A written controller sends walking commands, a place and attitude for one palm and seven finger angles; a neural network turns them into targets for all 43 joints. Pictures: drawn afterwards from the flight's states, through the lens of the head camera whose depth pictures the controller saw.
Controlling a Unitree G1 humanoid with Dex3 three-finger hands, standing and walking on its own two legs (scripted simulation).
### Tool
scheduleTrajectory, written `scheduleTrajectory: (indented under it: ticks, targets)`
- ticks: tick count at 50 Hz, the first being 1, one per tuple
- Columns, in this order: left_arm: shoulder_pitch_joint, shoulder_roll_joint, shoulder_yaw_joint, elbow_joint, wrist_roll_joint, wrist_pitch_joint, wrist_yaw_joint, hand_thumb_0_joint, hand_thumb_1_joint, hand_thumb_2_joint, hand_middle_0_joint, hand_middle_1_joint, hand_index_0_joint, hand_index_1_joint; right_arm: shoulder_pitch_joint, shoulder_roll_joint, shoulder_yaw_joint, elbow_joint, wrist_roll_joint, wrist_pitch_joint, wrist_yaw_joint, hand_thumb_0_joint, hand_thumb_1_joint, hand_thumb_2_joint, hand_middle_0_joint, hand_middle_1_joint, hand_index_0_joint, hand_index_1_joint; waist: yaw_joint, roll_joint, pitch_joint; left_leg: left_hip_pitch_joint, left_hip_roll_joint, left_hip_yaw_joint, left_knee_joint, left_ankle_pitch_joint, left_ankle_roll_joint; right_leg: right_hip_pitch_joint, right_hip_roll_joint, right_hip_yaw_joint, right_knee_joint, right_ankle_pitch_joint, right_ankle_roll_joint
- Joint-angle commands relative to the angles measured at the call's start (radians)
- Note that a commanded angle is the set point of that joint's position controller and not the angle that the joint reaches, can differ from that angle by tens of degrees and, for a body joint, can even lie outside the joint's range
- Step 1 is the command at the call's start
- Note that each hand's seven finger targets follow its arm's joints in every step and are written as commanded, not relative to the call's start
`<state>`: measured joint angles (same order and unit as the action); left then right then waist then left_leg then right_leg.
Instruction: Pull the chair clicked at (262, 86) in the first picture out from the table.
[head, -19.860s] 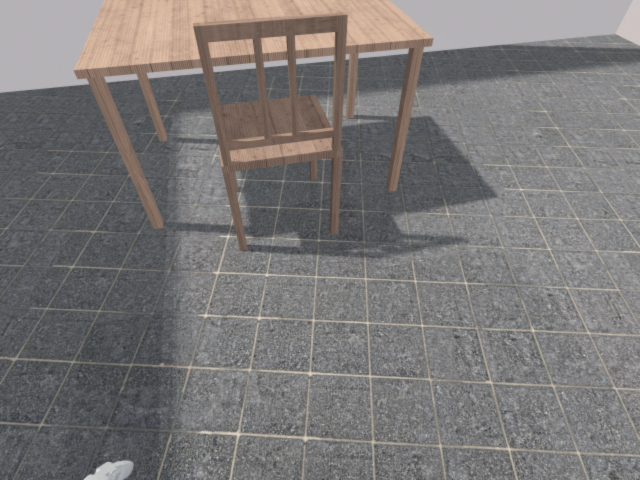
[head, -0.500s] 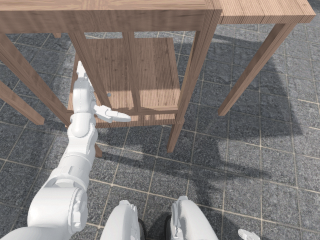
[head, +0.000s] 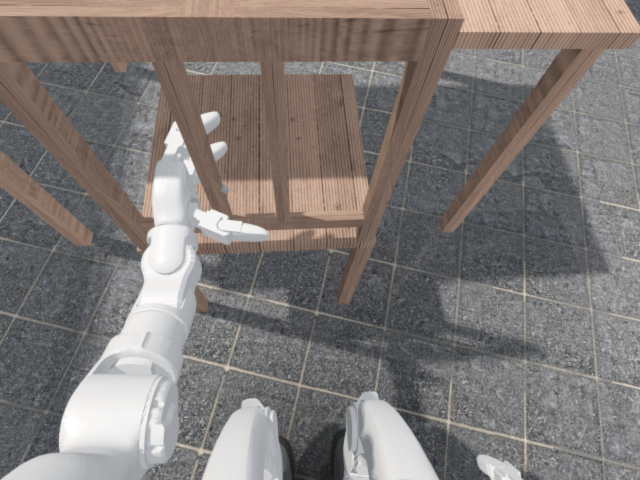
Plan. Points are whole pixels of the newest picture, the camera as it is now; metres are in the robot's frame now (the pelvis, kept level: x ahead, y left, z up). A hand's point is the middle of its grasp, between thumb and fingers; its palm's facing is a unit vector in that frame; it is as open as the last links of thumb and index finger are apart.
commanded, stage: hook a spindle and tug to test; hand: left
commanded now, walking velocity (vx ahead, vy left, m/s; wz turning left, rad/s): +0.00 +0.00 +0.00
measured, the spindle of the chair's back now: (203, 160) +0.50 +0.13 +0.03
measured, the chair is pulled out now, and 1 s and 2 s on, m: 0.00 0.04 0.13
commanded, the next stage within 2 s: step backward, pulling the chair out in 1.10 s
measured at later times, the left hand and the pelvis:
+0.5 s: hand (224, 186) +0.47 +0.10 +0.02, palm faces +0.02 -1.00 -0.03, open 5.6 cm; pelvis +0.01 +0.00 +0.00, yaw +0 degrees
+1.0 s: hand (229, 216) +0.43 +0.09 +0.02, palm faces -0.01 -1.00 -0.02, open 5.4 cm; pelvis +0.03 -0.01 +0.01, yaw +0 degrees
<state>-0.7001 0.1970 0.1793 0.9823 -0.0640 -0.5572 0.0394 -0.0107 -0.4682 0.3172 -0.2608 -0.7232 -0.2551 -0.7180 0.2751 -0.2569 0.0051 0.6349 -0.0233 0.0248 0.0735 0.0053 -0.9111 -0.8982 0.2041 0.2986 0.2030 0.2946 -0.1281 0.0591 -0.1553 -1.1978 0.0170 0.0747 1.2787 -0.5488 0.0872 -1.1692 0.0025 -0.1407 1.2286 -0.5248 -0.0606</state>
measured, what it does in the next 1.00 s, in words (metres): stands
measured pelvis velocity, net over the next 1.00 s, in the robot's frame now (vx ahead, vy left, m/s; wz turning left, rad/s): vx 0.03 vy -0.01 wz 0.00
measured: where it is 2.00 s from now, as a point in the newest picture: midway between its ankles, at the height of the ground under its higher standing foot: outside the picture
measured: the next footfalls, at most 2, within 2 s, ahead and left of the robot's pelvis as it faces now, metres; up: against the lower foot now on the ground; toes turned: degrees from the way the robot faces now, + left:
none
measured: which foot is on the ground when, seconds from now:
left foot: down 0.00-1.00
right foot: down 0.00-1.00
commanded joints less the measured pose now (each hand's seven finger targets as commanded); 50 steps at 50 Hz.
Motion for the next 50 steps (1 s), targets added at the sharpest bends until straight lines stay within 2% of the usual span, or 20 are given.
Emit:
scheduleTrajectory:
  ticks: [1, 5, 7, 11, 14, 16, 17, 20, 21, 24, 31, 33, 34, 35, 39, 41, 45, 48, 49, 50]
  targets:
    - [-0.4, 0.121, 0.018, -0.165, 0.038, -0.076, 0.027, 0.0, -0.164, 0.444, -0.43, -1.231, -0.43, -1.231, 0.14, -0.156, -0.054, -0.061, -0.008, -0.017, -0.006, 0.0, -0.9, -0.9, 0.2, 0.3, 0.2, 0.3, -0.057, -0.021, -0.466, 0.349, -0.004, -0.166, -0.138, 0.342, -0.056, 0.205, 0.027, 0.118, -0.143, 0.28, 0.035]
    - [-0.406, 0.086, -0.021, -0.226, 0.055, -0.101, 0.023, 0.0, 0.06, 0.54, -0.5, -1.45, -0.5, -1.45, 0.139, -0.148, -0.06, -0.068, -0.013, -0.017, 0.001, 0.0, -0.9, -0.9, 0.2, 0.3, 0.2, 0.3, -0.043, 0.072, -0.541, 0.452, 0.004, -0.179, -0.134, 0.424, -0.07, 0.179, 0.025, 0.114, -0.126, 0.317, 0.028]
    - [-0.379, 0.057, -0.043, -0.226, 0.042, -0.093, 0.017, 0.0, 0.172, 0.588, -0.5, -1.45, -0.5, -1.45, 0.141, -0.15, -0.063, -0.075, -0.01, -0.014, 0.005, 0.0, -0.9, -0.9, 0.2, 0.3, 0.2, 0.3, -0.049, 0.041, -0.555, 0.479, 0.011, -0.197, -0.139, 0.449, -0.073, 0.174, 0.028, 0.106, -0.124, 0.326, 0.029]
    - [-0.371, 0.052, -0.048, -0.235, 0.03, -0.072, 0.014, 0.0, 0.396, 0.684, -0.5, -1.45, -0.5, -1.45, 0.143, -0.153, -0.065, -0.069, -0.006, -0.009, 0.005, 0.0, -0.9, -0.9, 0.2, 0.3, 0.2, 0.3, -0.047, 0.03, -0.528, 0.471, 0.013, -0.197, -0.15, 0.435, -0.072, 0.183, 0.029, 0.103, -0.138, 0.314, 0.03]
    - [-0.382, 0.015, -0.086, -0.247, 0.031, -0.072, 0.016, 0.0, 0.564, 0.756, -0.5, -1.45, -0.5, -1.45, 0.141, -0.148, -0.064, -0.067, -0.005, -0.007, 0.006, 0.0, -0.9, -0.9, 0.2, 0.3, 0.2, 0.3, -0.058, 0.036, -0.511, 0.502, 0.02, -0.213, -0.156, 0.448, -0.077, 0.148, 0.028, 0.095, -0.138, 0.305, 0.031]
    - [-0.366, 0.042, -0.06, -0.248, 0.029, -0.072, 0.021, 0.0, 0.676, 0.804, -0.5, -1.45, -0.5, -1.45, 0.147, -0.151, -0.066, -0.064, -0.006, -0.007, 0.006, 0.0, -0.9, -0.9, 0.2, 0.3, 0.2, 0.3, -0.052, 0.009, -0.511, 0.472, 0.013, -0.197, -0.151, 0.444, -0.07, 0.184, 0.031, 0.102, -0.144, 0.321, 0.03]
    - [-0.364, 0.046, -0.062, -0.267, 0.032, -0.078, 0.021, 0.0, 0.732, 0.828, -0.5, -1.45, -0.5, -1.45, 0.148, -0.153, -0.066, -0.068, -0.006, -0.01, 0.005, 0.0, -0.9, -0.9, 0.2, 0.3, 0.2, 0.3, -0.048, 0.041, -0.525, 0.493, 0.015, -0.204, -0.152, 0.474, -0.074, 0.176, 0.03, 0.101, -0.133, 0.335, 0.028]
    - [-0.336, 0.02, -0.081, -0.281, 0.03, -0.081, 0.019, 0.0, 0.9, 0.9, -0.5, -1.45, -0.5, -1.45, 0.144, -0.143, -0.066, -0.065, -0.008, -0.009, 0.01, 0.0, -0.9, -0.9, 0.2, 0.3, 0.2, 0.3, -0.047, 0.036, -0.527, 0.502, 0.015, -0.193, -0.148, 0.495, -0.074, 0.188, 0.03, 0.101, -0.141, 0.355, 0.029]
    - [-0.317, 0.045, -0.058, -0.278, 0.031, -0.081, 0.019, 0.0, 0.9, 0.9, -0.5, -1.45, -0.5, -1.45, 0.146, -0.146, -0.067, -0.065, -0.009, -0.008, 0.009, 0.0, -0.9, -0.9, 0.2, 0.3, 0.2, 0.3, -0.04, 0.017, -0.528, 0.48, 0.012, -0.183, -0.144, 0.486, -0.07, 0.208, 0.031, 0.106, -0.141, 0.363, 0.029]
    - [-0.279, 0.027, -0.08, -0.315, 0.031, -0.084, 0.013, 0.0, 0.9, 0.9, -0.5, -1.45, -0.5, -1.45, 0.137, -0.14, -0.067, -0.073, -0.007, -0.009, 0.012, 0.0, -0.9, -0.9, 0.2, 0.3, 0.2, 0.3, -0.027, 0.066, -0.536, 0.512, 0.014, -0.185, -0.148, 0.532, -0.077, 0.205, 0.029, 0.105, -0.135, 0.383, 0.026]
    - [-0.161, 0.0, -0.108, -0.388, 0.017, -0.068, 0.007, 0.0, 0.9, 0.9, -0.5, -1.45, -0.5, -1.45, 0.126, -0.134, -0.069, -0.096, -0.001, -0.007, 0.016, 0.0, -0.9, -0.9, 0.2, 0.3, 0.2, 0.3, -0.015, 0.008, -0.528, 0.49, 0.009, -0.164, -0.156, 0.549, -0.066, 0.28, 0.03, 0.11, -0.151, 0.437, 0.028]
    - [-0.115, 0.031, -0.086, -0.412, 0.017, -0.067, 0.009, 0.0, 0.9, 0.9, -0.5, -1.45, -0.5, -1.45, 0.128, -0.138, -0.069, -0.103, 0.0, -0.007, 0.014, 0.0, -0.9, -0.9, 0.2, 0.3, 0.2, 0.3, 0.002, 0.01, -0.533, 0.49, 0.009, -0.161, -0.16, 0.58, -0.068, 0.299, 0.028, 0.111, -0.146, 0.461, 0.026]
    - [-0.091, 0.016, -0.101, -0.437, 0.016, -0.067, 0.008, 0.0, 0.9, 0.9, -0.5, -1.45, -0.5, -1.45, 0.121, -0.132, -0.069, -0.106, 0.0, -0.008, 0.015, 0.0, -0.9, -0.9, 0.2, 0.3, 0.2, 0.3, 0.006, 0.03, -0.543, 0.499, 0.007, -0.155, -0.159, 0.593, -0.069, 0.308, 0.028, 0.114, -0.147, 0.477, 0.026]
    - [-0.067, -0.008, -0.12, -0.442, 0.012, -0.063, 0.005, 0.0, 0.9, 0.9, -0.5, -1.45, -0.5, -1.45, 0.118, -0.128, -0.068, -0.11, 0.002, -0.009, 0.016, 0.0, -0.9, -0.9, 0.2, 0.3, 0.2, 0.3, 0.004, 0.007, -0.535, 0.497, 0.008, -0.155, -0.162, 0.589, -0.067, 0.315, 0.029, 0.112, -0.153, 0.48, 0.027]
    - [0.028, 0.026, -0.091, -0.497, 0.0, -0.06, 0.003, 0.0, 0.9, 0.9, -0.5, -1.45, -0.5, -1.45, 0.109, -0.128, -0.069, -0.123, 0.005, -0.015, 0.012, 0.0, -0.9, -0.9, 0.2, 0.3, 0.2, 0.3, 0.029, -0.006, -0.533, 0.469, 0.001, -0.136, -0.165, 0.604, -0.065, 0.379, 0.025, 0.124, -0.152, 0.537, 0.026]
    - [0.028, -0.01, -0.133, -0.527, 0.002, -0.062, -0.001, 0.0, 0.9, 0.9, -0.5, -1.45, -0.5, -1.45, 0.098, -0.118, -0.066, -0.125, 0.006, -0.02, 0.012, 0.0, -0.9, -0.9, 0.2, 0.3, 0.2, 0.3, 0.017, -0.013, -0.512, 0.461, -0.001, -0.13, -0.163, 0.588, -0.061, 0.383, 0.023, 0.126, -0.157, 0.546, 0.028]
    - [0.031, 0.024, -0.106, -0.525, 0.003, -0.065, 0.001, 0.0, 0.9, 0.9, -0.5, -1.45, -0.5, -1.45, 0.086, -0.118, -0.063, -0.119, 0.005, -0.027, 0.004, 0.0, -0.9, -0.9, 0.2, 0.3, 0.2, 0.3, 0.014, -0.038, -0.475, 0.384, -0.011, -0.113, -0.149, 0.519, -0.054, 0.405, 0.017, 0.142, -0.154, 0.55, 0.03]
    - [0.065, 0.039, -0.093, -0.545, 0.004, -0.07, -0.005, 0.0, 0.9, 0.9, -0.5, -1.45, -0.5, -1.45, 0.073, -0.116, -0.063, -0.126, 0.004, -0.033, -0.001, 0.0, -0.9, -0.9, 0.2, 0.3, 0.2, 0.3, 0.032, -0.008, -0.498, 0.389, -0.016, -0.109, -0.147, 0.52, -0.057, 0.416, 0.013, 0.147, -0.144, 0.551, 0.028]
    - [0.066, 0.025, -0.103, -0.536, -0.002, -0.066, -0.011, 0.0, 0.9, 0.9, -0.5, -1.45, -0.5, -1.45, 0.066, -0.115, -0.062, -0.126, 0.006, -0.034, -0.002, 0.0, -0.9, -0.9, 0.2, 0.3, 0.2, 0.3, 0.026, -0.02, -0.486, 0.38, -0.017, -0.107, -0.144, 0.51, -0.056, 0.415, 0.013, 0.149, -0.149, 0.548, 0.029]
    - [0.074, 0.051, -0.078, -0.538, -0.004, -0.065, -0.012, 0.0, 0.9, 0.9, -0.5, -1.45, -0.5, -1.45, 0.065, -0.117, -0.062, -0.127, 0.006, -0.035, -0.004, 0.0, -0.9, -0.9, 0.2, 0.3, 0.2, 0.3, 0.036, -0.021, -0.486, 0.369, -0.017, -0.107, -0.145, 0.503, -0.057, 0.426, 0.012, 0.151, -0.146, 0.545, 0.028]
